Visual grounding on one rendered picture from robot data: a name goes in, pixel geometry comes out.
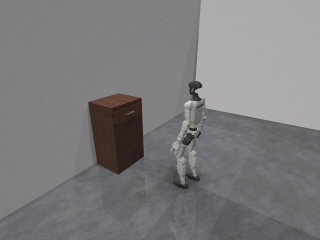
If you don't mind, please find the robot left forearm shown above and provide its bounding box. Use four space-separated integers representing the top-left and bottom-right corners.
176 121 188 144

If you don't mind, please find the cabinet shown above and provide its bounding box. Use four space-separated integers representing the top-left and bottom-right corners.
88 93 144 175

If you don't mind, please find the robot left foot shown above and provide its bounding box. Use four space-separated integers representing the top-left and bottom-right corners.
173 180 188 189

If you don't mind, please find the robot head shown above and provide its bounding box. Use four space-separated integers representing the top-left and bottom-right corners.
188 81 202 102

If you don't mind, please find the robot right hand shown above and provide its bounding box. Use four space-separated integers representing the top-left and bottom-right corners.
197 127 203 138

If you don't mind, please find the robot left hand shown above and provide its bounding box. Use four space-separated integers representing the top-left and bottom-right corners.
170 142 180 156

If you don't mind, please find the right robot upper arm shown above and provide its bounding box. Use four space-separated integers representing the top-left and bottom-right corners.
200 97 207 117

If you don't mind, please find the left robot upper arm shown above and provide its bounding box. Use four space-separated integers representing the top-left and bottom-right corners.
183 101 193 127

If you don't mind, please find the drawer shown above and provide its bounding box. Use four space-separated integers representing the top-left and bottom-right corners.
113 103 141 123

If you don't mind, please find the robot right forearm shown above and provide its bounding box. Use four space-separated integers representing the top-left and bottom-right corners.
198 115 206 128

